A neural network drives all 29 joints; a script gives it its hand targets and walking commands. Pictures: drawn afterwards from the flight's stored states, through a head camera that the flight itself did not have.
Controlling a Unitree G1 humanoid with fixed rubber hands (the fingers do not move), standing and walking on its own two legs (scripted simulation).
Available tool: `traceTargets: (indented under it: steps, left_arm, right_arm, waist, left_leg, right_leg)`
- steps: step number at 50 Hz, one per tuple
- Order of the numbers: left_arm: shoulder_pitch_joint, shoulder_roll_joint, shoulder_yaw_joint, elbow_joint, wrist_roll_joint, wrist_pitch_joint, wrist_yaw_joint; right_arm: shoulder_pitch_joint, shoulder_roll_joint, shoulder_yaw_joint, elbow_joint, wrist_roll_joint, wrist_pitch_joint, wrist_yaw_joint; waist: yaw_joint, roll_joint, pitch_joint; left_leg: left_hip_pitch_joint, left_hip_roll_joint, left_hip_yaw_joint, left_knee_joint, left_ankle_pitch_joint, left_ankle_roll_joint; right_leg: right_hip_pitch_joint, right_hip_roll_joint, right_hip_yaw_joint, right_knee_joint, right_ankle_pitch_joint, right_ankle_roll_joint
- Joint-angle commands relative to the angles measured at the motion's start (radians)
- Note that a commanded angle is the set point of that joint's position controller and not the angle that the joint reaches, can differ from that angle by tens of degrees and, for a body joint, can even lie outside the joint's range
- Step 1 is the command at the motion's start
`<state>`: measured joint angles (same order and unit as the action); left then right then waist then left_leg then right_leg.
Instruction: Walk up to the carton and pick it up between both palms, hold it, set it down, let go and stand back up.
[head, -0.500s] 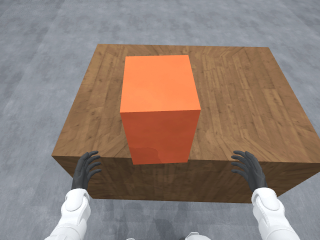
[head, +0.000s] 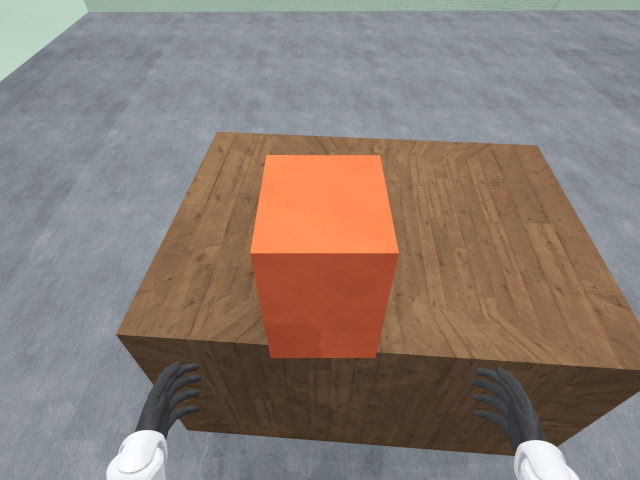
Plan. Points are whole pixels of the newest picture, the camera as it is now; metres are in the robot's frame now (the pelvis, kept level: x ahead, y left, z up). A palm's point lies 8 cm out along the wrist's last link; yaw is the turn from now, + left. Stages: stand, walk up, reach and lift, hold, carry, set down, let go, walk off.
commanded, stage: set down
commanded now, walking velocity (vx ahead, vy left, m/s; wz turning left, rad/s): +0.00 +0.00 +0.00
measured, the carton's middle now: (323, 260) +0.49 +0.03 -0.05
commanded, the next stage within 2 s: let go in 1.06 s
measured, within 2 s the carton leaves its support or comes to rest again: neither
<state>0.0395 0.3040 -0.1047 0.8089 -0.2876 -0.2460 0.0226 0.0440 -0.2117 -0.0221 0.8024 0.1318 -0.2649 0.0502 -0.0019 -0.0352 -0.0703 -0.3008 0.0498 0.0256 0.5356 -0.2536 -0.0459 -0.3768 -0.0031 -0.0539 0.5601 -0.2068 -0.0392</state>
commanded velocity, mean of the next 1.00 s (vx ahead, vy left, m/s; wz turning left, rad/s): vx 0.00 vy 0.00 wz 0.00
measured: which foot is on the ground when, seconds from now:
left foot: down 0.00-1.00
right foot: down 0.00-1.00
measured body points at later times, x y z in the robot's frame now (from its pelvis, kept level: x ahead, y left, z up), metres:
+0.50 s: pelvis +0.02 +0.02 +0.01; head -0.01 +0.04 +0.46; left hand +0.20 +0.23 -0.06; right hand +0.19 -0.21 -0.06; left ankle +0.02 +0.15 -0.73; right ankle +0.06 -0.09 -0.73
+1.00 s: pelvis +0.03 +0.03 +0.01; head +0.01 +0.05 +0.46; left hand +0.21 +0.24 -0.07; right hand +0.18 -0.21 -0.07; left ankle +0.02 +0.15 -0.73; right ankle +0.06 -0.09 -0.73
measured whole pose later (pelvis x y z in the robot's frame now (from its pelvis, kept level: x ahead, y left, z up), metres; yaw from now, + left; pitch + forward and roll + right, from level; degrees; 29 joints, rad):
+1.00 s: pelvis +0.03 +0.03 +0.01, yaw -2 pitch -3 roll +0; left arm 0.24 0.19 -0.06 0.45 -0.01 0.15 0.04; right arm 0.23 -0.17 -0.10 0.76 -0.01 -0.21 0.07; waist 0.02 -0.05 0.00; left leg -0.10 0.04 0.07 0.41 -0.26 -0.01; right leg -0.17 0.00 -0.02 0.40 -0.18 0.00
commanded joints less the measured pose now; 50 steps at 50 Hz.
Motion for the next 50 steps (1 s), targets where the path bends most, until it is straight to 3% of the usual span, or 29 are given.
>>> traceTargets:
  steps: [1, 3, 4, 5, 6, 9, 10, 11, 12, 17, 20, 26, 28, 31, 32, 35, 40, 42, 43, 45, 46, 47, 50]
  left_arm:
    - [-0.1, 0.131, 0.056, -0.241, 0.044, 0.059, 0.002]
    - [-0.079, 0.114, 0.047, -0.281, 0.074, 0.099, 0.004]
    - [-0.069, 0.101, 0.045, -0.302, 0.083, 0.123, 0.001]
    - [-0.03, 0.109, 0.048, -0.294, 0.095, 0.153, -0.002]
    - [-0.038, 0.094, 0.035, -0.31, 0.106, 0.179, 0.001]
    - [-0.017, 0.07, 0.052, -0.349, 0.142, 0.251, 0.004]
    - [-0.011, 0.05, 0.041, -0.365, 0.147, 0.272, 0.009]
    - [-0.033, 0.059, 0.042, -0.397, 0.145, 0.284, 0.013]
    - [-0.009, 0.053, 0.041, -0.398, 0.153, 0.291, 0.018]
    - [0.046, 0.032, 0.052, -0.452, 0.187, 0.29, 0.039]
    - [0.076, -0.006, 0.032, -0.459, 0.217, 0.298, 0.037]
    - [0.12, -0.048, 0.037, -0.443, 0.233, 0.316, 0.036]
    - [0.112, -0.047, 0.043, -0.462, 0.247, 0.325, 0.04]
    - [0.117, -0.063, 0.035, -0.519, 0.251, 0.309, 0.051]
    - [0.1, -0.046, 0.032, -0.5, 0.238, 0.312, 0.053]
    - [0.128, -0.074, 0.028, -0.491, 0.244, 0.314, 0.055]
    - [0.133, -0.049, 0.035, -0.495, 0.258, 0.352, 0.034]
    - [0.122, -0.039, 0.046, -0.502, 0.267, 0.364, 0.03]
    - [0.137, -0.044, 0.053, -0.496, 0.28, 0.365, 0.03]
    - [0.14, -0.036, 0.071, -0.498, 0.285, 0.364, 0.028]
    - [0.135, -0.049, 0.057, -0.486, 0.277, 0.367, 0.025]
    - [0.148, -0.047, 0.068, -0.478, 0.282, 0.374, 0.02]
    - [0.129, -0.046, 0.069, -0.505, 0.274, 0.388, 0.011]
  right_arm:
    - [-0.075, -0.067, -0.036, -0.168, -0.039, -0.002, -0.023]
    - [-0.042, -0.059, -0.04, -0.154, -0.057, 0.019, -0.023]
    - [-0.029, -0.061, -0.048, -0.178, -0.062, 0.035, -0.022]
    - [-0.038, -0.058, -0.06, -0.188, -0.077, 0.045, -0.024]
    - [-0.02, -0.062, -0.05, -0.184, -0.08, 0.059, -0.028]
    - [-0.012, -0.034, -0.064, -0.182, -0.098, 0.079, -0.025]
    - [-0.001, -0.047, -0.079, -0.19, -0.116, 0.089, -0.025]
    - [-0.008, -0.04, -0.085, -0.218, -0.112, 0.091, -0.023]
    - [0.0, -0.05, -0.109, -0.22, -0.129, 0.094, -0.022]
    - [0.047, -0.021, -0.091, -0.251, -0.137, 0.082, -0.005]
    - [0.092, -0.034, -0.098, -0.215, -0.126, 0.061, -0.003]
    - [0.126, -0.049, -0.125, -0.147, -0.145, 0.035, 0.01]
    - [0.104, -0.041, -0.108, -0.163, -0.14, 0.026, 0.008]
    - [0.125, -0.053, -0.132, -0.182, -0.149, 0.014, 0.013]
    - [0.099, -0.046, -0.134, -0.197, -0.164, 0.015, 0.012]
    - [0.118, -0.051, -0.125, -0.195, -0.163, 0.016, 0.028]
    - [0.141, -0.063, -0.132, -0.154, -0.158, 0.032, 0.025]
    - [0.127, -0.064, -0.122, -0.158, -0.139, 0.031, 0.025]
    - [0.126, -0.07, -0.115, -0.149, -0.139, 0.026, 0.023]
    - [0.131, -0.059, -0.102, -0.161, -0.138, 0.023, 0.022]
    - [0.13, -0.066, -0.114, -0.146, -0.133, 0.022, 0.019]
    - [0.132, -0.067, -0.11, -0.159, -0.138, 0.02, 0.019]
    - [0.14, -0.074, -0.118, -0.142, -0.14, 0.029, 0.02]
  waist:
    - [0.014, 0.007, -0.115]
    - [0.012, 0.033, -0.049]
    - [0.015, 0.019, -0.045]
    - [0.029, 0.023, -0.032]
    - [0.019, 0.047, 0.005]
    - [0.028, 0.009, 0.014]
    - [0.012, 0.037, 0.06]
    - [0.021, 0.015, 0.056]
    - [0.01, 0.014, 0.05]
    - [0.037, 0.024, 0.014]
    - [0.045, 0.047, 0.032]
    - [0.023, 0.004, 0.068]
    - [0.035, 0.026, 0.048]
    - [0.028, 0.04, 0.042]
    - [0.03, 0.013, 0.034]
    - [0.031, 0.02, 0.054]
    - [0.017, 0.037, 0.063]
    - [0.026, 0.051, 0.039]
    - [0.029, 0.03, 0.018]
    - [0.036, 0.042, 0.029]
    - [0.022, 0.028, 0.051]
    - [0.03, 0.003, 0.046]
    - [0.021, 0.03, 0.044]
  left_leg:
    - [-0.124, -0.061, 0.055, -0.148, 0.033, 0.043]
    - [-0.121, -0.055, 0.059, -0.179, 0.013, 0.032]
    - [-0.099, -0.056, 0.059, -0.182, 0.016, 0.038]
    - [-0.122, -0.055, 0.055, -0.203, -0.001, 0.037]
    - [-0.12, -0.053, 0.057, -0.218, 0.01, 0.037]
    - [-0.057, -0.053, 0.067, -0.213, 0.017, 0.049]
    - [-0.069, -0.055, 0.053, -0.229, 0.017, 0.037]
    - [-0.076, -0.051, 0.058, -0.229, 0.033, 0.032]
    - [-0.053, -0.053, 0.06, -0.231, 0.018, 0.034]
    - [-0.062, -0.056, 0.075, -0.245, 0.033, 0.048]
    - [-0.029, -0.051, 0.063, -0.244, 0.074, 0.034]
    - [-0.002, -0.033, 0.052, -0.242, 0.081, 0.022]
    - [0.001, -0.037, 0.052, -0.238, 0.089, 0.024]
    - [-0.035, -0.041, 0.051, -0.24, 0.065, 0.024]
    - [-0.027, -0.038, 0.057, -0.238, 0.071, 0.029]
    - [-0.021, -0.04, 0.058, -0.234, 0.078, 0.021]
    - [-0.007, -0.042, 0.06, -0.225, 0.11, 0.016]
    - [0.023, -0.041, 0.062, -0.22, 0.16, 0.014]
    - [0.03, -0.043, 0.063, -0.209, 0.167, 0.016]
    - [0.017, -0.049, 0.061, -0.213, 0.139, 0.016]
    - [0.016, -0.043, 0.048, -0.221, 0.142, 0.013]
    - [0.011, -0.043, 0.048, -0.216, 0.133, 0.016]
    - [0.045, -0.044, 0.047, -0.21, 0.151, 0.014]
  right_leg:
    - [0.321, -0.01, 0.129, -0.151, -0.027, 0.03]
    - [0.341, 0.002, 0.119, -0.172, -0.061, 0.027]
    - [0.331, -0.002, 0.119, -0.183, -0.065, 0.027]
    - [0.366, -0.001, 0.106, -0.183, -0.076, 0.028]
    - [0.363, 0.005, 0.102, -0.197, -0.064, 0.016]
    - [0.342, -0.007, 0.11, -0.219, -0.063, 0.03]
    - [0.335, -0.005, 0.099, -0.222, -0.06, 0.022]
    - [0.345, 0.007, 0.091, -0.227, -0.044, 0.025]
    - [0.356, 0.009, 0.092, -0.222, -0.051, 0.028]
    - [0.39, 0.009, 0.085, -0.206, -0.031, 0.037]
    - [0.386, 0.011, 0.086, -0.215, 0.013, 0.015]
    - [0.377, 0.018, 0.092, -0.22, 0.013, 0.003]
    - [0.356, 0.019, 0.095, -0.205, 0.018, 0.0]
    - [0.37, 0.02, 0.092, -0.204, 0.016, -0.002]
    - [0.359, 0.023, 0.084, -0.191, 0.01, 0.001]
    - [0.357, 0.027, 0.085, -0.198, 0.024, -0.003]
    - [0.354, 0.02, 0.088, -0.203, 0.046, -0.004]
    - [0.369, 0.017, 0.092, -0.204, 0.096, -0.006]
    - [0.373, 0.022, 0.088, -0.201, 0.116, 0.001]
    - [0.39, 0.014, 0.096, -0.203, 0.106, 0.002]
    - [0.388, 0.019, 0.089, -0.204, 0.114, -0.006]
    - [0.382, 0.017, 0.089, -0.203, 0.103, 0.003]
    - [0.363, 0.018, 0.09, -0.205, 0.108, -0.004]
